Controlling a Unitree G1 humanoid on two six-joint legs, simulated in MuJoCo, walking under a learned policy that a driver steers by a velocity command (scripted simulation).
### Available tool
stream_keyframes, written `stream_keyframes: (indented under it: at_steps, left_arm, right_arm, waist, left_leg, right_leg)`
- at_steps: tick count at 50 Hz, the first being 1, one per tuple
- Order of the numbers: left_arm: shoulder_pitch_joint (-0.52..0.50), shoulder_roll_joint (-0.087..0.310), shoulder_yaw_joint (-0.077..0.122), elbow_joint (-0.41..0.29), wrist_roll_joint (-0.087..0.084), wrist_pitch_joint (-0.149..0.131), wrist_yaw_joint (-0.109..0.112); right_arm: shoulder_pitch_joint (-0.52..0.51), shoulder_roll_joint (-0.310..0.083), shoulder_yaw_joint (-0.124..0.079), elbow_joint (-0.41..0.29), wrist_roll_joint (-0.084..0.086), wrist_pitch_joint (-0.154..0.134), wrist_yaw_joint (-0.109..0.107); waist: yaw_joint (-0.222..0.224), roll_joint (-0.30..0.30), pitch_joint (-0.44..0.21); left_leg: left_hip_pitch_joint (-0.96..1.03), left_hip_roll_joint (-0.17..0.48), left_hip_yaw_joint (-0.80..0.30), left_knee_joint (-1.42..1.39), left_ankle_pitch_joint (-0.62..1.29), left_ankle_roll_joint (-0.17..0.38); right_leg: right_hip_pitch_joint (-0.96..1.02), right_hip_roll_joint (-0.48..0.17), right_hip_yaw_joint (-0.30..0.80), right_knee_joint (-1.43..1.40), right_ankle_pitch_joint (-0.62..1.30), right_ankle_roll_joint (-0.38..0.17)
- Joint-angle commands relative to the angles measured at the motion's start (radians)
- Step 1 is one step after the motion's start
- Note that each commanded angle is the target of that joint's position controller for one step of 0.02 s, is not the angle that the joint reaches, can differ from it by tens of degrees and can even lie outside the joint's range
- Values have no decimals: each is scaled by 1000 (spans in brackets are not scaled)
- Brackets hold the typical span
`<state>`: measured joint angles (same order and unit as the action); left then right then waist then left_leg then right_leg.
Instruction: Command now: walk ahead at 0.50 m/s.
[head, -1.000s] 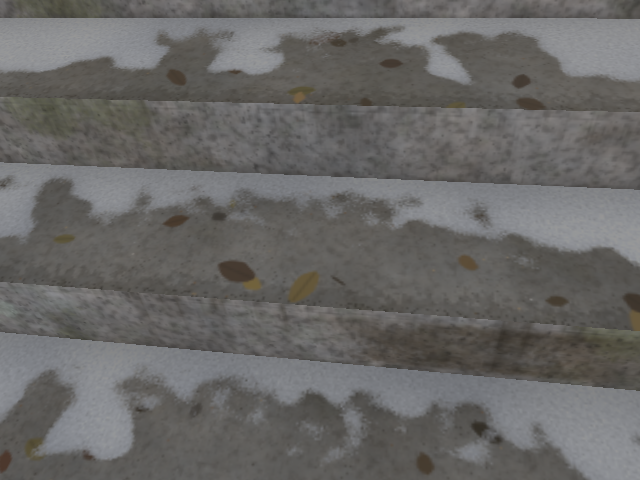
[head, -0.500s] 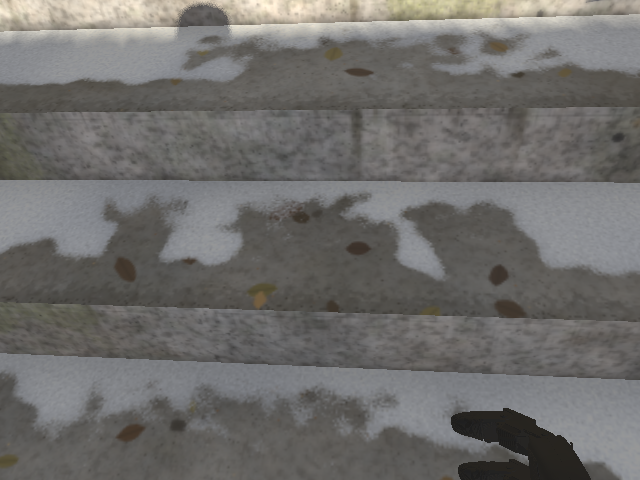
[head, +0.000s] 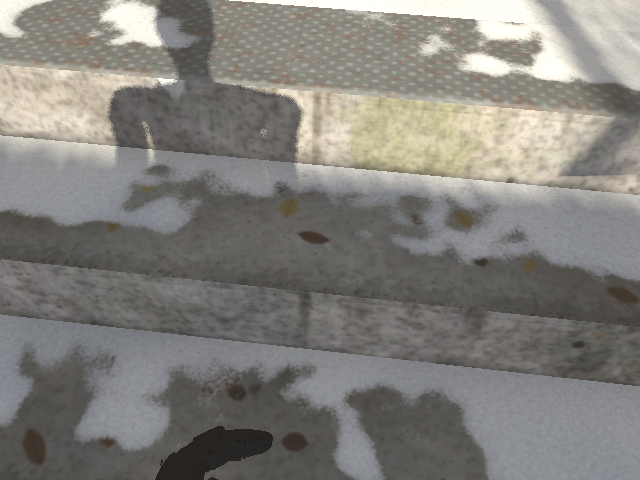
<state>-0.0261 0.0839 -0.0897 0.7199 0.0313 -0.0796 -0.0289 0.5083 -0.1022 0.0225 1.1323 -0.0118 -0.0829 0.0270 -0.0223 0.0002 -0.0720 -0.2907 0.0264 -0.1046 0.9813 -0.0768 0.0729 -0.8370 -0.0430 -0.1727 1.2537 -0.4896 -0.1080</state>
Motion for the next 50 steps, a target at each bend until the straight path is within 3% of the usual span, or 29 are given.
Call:
stream_keyframes:
  at_steps: [1, 2, 3, 6, 8, 10, 13, 16, 19, 21, 22, 23, 24, 25, 26, 27, 28, 29, 30, 31, 32, 33, 35, 38, 39, 44, 47, 48, 50]
  left_arm:
    - [373, 101, 66, 172, 13, 37, 15]
    - [309, 5, 45, 211, 15, 23, -1]
    - [293, -67, 26, 256, 32, 7, -16]
    - [315, -39, 37, 325, 16, 4, -44]
    - [293, -10, 36, 326, 16, 4, -39]
    - [309, 13, 28, 337, 15, -5, -30]
    - [503, 68, 35, 394, 17, 5, -14]
    - [643, 79, 41, 428, 19, 16, 16]
    - [721, 69, 36, 439, -12, 32, 67]
    - [757, 100, 55, 440, -49, 41, 92]
    - [723, 110, 59, 439, -51, 42, 89]
    - [678, 112, 53, 436, -56, 36, 77]
    - [704, 144, 51, 451, -24, 19, 59]
    - [710, 247, 73, 453, -18, 9, 54]
    - [631, 298, 91, 424, -12, 8, 53]
    - [589, 232, 87, 377, 2, -6, 43]
    - [566, 147, 79, 355, -10, -30, 18]
    - [502, 111, 89, 343, -9, -50, -19]
    - [386, 46, 93, 246, -39, -54, -46]
    - [252, 9, 73, 148, -42, -45, -44]
    - [209, 5, 67, 97, -26, -41, -36]
    - [249, -5, 57, 77, -22, -36, -32]
    - [345, -72, 18, 87, -35, -28, -36]
    - [314, -23, 6, 81, -49, 2, -17]
    - [276, -32, 2, 87, -45, 12, -3]
    - [-7, -50, -29, -31, -34, 13, 15]
    - [-166, -43, -49, -115, -54, -12, 10]
    - [-227, -53, -65, -142, -42, -9, 5]
    - [-305, -51, -63, -174, -34, -6, -5]
  right_arm:
    - [-275, 18, -3, -249, 18, -39, 56]
    - [-333, 14, 2, -312, 15, -27, 45]
    - [-301, 5, 5, -328, 7, -18, 31]
    - [-200, 77, 50, -332, 21, -3, 17]
    - [-207, 66, 61, -336, 28, 17, 1]
    - [-273, 27, 58, -359, 10, 25, -9]
    - [-332, 44, 59, -355, 11, 31, -22]
    - [-551, 60, 78, -447, 26, 12, -13]
    - [-786, 74, 113, -583, 44, -9, 17]
    - [-924, 101, 141, -640, 23, -12, 34]
    - [-900, 64, 129, -635, 30, -3, 42]
    - [-856, 69, 124, -636, 16, -13, 46]
    - [-735, 22, 95, -604, 18, -21, 40]
    - [-539, -61, 55, -559, 31, -20, 31]
    - [-377, -148, 13, -511, 17, -13, 30]
    - [-179, -223, -23, -421, -20, -7, 33]
    - [-22, -313, -63, -343, -34, 26, 6]
    - [-19, -294, -61, -305, -49, 48, -23]
    - [-98, -157, -22, -254, -32, 51, -21]
    - [-176, -48, 4, -222, -31, 42, -2]
    - [-228, 29, 24, -174, -37, 23, 16]
    - [-219, 75, 37, -130, -38, 8, 25]
    - [-210, 60, 27, -95, -33, 12, 41]
    - [-282, 42, 41, -113, -50, 13, 39]
    - [-225, 28, 47, -87, -62, 9, 35]
    - [-12, -50, 39, -4, -26, 18, 9]
    - [131, -62, 37, 14, -17, 27, -40]
    - [144, -102, 19, 5, -4, 31, -64]
    - [190, -96, 9, 26, 16, 47, -87]
  waist:
    - [113, -142, -63]
    - [52, -47, 64]
    - [-1, -5, 56]
    - [-83, -2, 57]
    - [-104, -15, 86]
    - [-95, -22, 84]
    - [-9, -64, 84]
    - [82, -76, 128]
    - [123, -90, 154]
    - [149, -59, 151]
    - [127, -60, 156]
    - [65, -113, 84]
    - [3, -205, -52]
    - [-105, -338, -134]
    - [-202, -365, -203]
    - [-229, -182, -331]
    - [-221, 172, -423]
    - [-191, 239, -415]
    - [-93, 165, -209]
    - [-37, 70, -62]
    - [19, -11, 33]
    - [60, -10, 30]
    - [130, 1, 36]
    - [174, 6, 80]
    - [145, 41, 74]
    - [24, 75, 134]
    - [-47, 98, 103]
    - [-53, 91, 77]
    - [-69, 51, 92]
  left_leg:
    - [-663, -76, -139, 948, -30, 75]
    - [-700, -48, -102, 997, -16, 112]
    - [-718, -49, -117, 1071, 20, 147]
    - [-859, -51, -142, 1134, 110, 170]
    - [-913, -39, -98, 1050, 139, 117]
    - [-892, -38, -33, 964, 231, 69]
    - [-1105, -24, 10, 1101, 168, 27]
    - [-1387, 6, -1, 1105, 34, 20]
    - [-1413, 67, 108, 901, -10, -14]
    - [-1113, 139, 240, 645, -129, -20]
    - [-957, 128, 298, 454, -150, 2]
    - [-661, 53, 357, 325, -219, 38]
    - [-400, -55, 415, 390, -228, 72]
    - [-286, -95, 349, 232, -354, 110]
    - [-139, -69, 198, 105, -341, 147]
    - [197, 76, -148, 7, -307, 239]
    - [434, 234, -620, -450, -505, 341]
    - [368, 333, -914, -720, -576, 331]
    - [160, 308, -783, -706, -639, 219]
    - [-33, 283, -569, -636, -590, 154]
    - [-169, 251, -383, -596, -456, 115]
    - [-147, 211, -268, -571, -336, 69]
    - [-118, 162, -73, -553, -167, 18]
    - [-289, 117, 134, -605, -134, -13]
    - [-289, 129, 123, -614, -101, 19]
    - [-89, 149, 32, -666, -179, 13]
    - [138, 211, -92, -734, -122, 39]
    - [157, 278, -123, -878, -67, 74]
    - [300, 275, -87, -905, 51, 82]
  right_leg:
    - [543, -288, 938, -907, -276, -137]
    - [384, -257, 719, -842, -136, -92]
    - [349, -215, 585, -822, 18, -42]
    - [402, -153, 317, -837, 253, 31]
    - [335, -130, 216, -868, 259, 37]
    - [263, -100, 152, -899, 291, 23]
    - [479, -148, 251, -895, 261, -33]
    - [770, -200, 345, -905, 326, -19]
    - [805, -231, 376, -1039, 323, -11]
    - [701, -272, 343, -1254, 475, -49]
    - [710, -261, 283, -1308, 599, -48]
    - [674, -209, 174, -1223, 1137, -34]
    - [707, -206, 116, -1066, 1887, -51]
    - [864, -239, 146, -937, 2139, -69]
    - [901, -232, 165, -750, 2191, -58]
    - [623, -151, 180, -475, 1950, -44]
    - [336, 41, 246, -132, 996, -9]
    - [230, 151, 391, 371, 403, 15]
    - [91, 115, 469, 601, 389, -12]
    - [10, 100, 429, 698, 432, -58]
    - [-51, 91, 402, 804, 445, -101]
    - [-128, 90, 430, 894, 457, -136]
    - [-267, 86, 440, 947, 486, -155]
    - [-321, 63, 368, 804, 570, -76]
    - [-369, 77, 315, 924, 615, -45]
    - [-648, 35, 232, 846, 550, 7]
    - [-764, -24, 188, 677, 470, 39]
    - [-685, -81, 94, 594, 348, 54]
    - [-647, -113, 59, 445, 253, 66]
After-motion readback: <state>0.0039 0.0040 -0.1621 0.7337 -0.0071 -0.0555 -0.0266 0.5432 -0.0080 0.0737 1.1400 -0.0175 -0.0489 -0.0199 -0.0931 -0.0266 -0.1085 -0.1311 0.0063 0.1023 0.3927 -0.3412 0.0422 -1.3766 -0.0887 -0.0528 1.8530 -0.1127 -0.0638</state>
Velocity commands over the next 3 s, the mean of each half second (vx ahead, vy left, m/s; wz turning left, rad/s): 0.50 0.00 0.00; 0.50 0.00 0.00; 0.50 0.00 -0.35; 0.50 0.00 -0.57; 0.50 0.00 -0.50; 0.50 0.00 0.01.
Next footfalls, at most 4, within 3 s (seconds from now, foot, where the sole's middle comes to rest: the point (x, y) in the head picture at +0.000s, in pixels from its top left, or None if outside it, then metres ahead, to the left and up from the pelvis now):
0.52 left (262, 437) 0.50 0.11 -0.49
1.10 right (371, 236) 0.80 -0.08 -0.32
1.68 left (310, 49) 1.15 0.03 -0.15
2.24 right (485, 27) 1.25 -0.35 -0.15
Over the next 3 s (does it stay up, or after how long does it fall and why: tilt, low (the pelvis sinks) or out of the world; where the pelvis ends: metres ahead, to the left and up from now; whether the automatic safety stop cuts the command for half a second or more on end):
stays up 1.55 -0.44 0.63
